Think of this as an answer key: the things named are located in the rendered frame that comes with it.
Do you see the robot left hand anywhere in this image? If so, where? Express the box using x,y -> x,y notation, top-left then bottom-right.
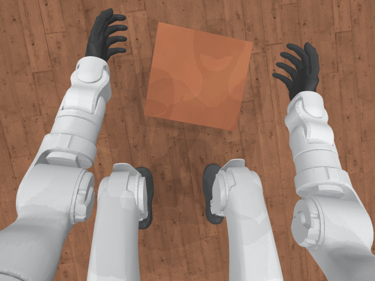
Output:
85,8 -> 128,62

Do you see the robot right hand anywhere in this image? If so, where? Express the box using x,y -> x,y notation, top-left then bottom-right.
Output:
272,42 -> 320,101

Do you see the robot left shin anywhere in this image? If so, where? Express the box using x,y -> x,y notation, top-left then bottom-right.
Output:
97,163 -> 148,221

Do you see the robot left upper arm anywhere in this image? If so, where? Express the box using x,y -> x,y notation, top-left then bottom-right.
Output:
0,163 -> 95,281

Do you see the carton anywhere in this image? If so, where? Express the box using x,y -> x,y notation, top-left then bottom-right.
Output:
144,22 -> 253,131

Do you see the robot right upper arm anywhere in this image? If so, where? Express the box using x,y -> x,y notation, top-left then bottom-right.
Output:
291,196 -> 375,281

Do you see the robot left forearm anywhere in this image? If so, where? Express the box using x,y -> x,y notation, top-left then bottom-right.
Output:
16,56 -> 111,214

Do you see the left robot thigh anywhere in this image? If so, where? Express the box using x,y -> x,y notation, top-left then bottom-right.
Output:
87,172 -> 147,281

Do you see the robot right forearm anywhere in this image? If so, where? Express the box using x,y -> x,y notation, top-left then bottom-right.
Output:
285,91 -> 374,246

